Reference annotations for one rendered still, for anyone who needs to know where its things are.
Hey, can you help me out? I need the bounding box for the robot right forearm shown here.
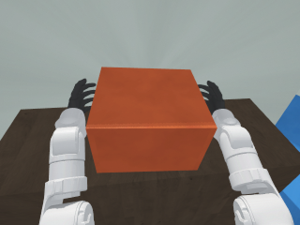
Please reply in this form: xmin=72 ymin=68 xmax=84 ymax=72
xmin=212 ymin=109 xmax=294 ymax=225

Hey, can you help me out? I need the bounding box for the carton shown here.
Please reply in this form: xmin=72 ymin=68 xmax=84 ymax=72
xmin=85 ymin=67 xmax=218 ymax=173

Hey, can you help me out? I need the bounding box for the robot right hand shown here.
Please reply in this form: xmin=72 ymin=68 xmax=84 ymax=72
xmin=198 ymin=81 xmax=226 ymax=115

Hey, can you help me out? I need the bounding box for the right robot upper arm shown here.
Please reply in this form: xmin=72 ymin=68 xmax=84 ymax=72
xmin=233 ymin=192 xmax=293 ymax=225

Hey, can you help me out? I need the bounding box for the robot left hand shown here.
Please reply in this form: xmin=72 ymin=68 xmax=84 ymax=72
xmin=67 ymin=78 xmax=96 ymax=114

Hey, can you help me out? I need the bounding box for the robot left forearm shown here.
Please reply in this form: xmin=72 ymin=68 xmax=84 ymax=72
xmin=38 ymin=108 xmax=87 ymax=225

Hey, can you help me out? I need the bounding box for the pedestal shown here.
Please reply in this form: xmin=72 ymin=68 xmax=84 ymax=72
xmin=0 ymin=98 xmax=300 ymax=225

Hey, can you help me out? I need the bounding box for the left robot upper arm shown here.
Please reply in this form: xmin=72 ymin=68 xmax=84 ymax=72
xmin=40 ymin=201 xmax=95 ymax=225

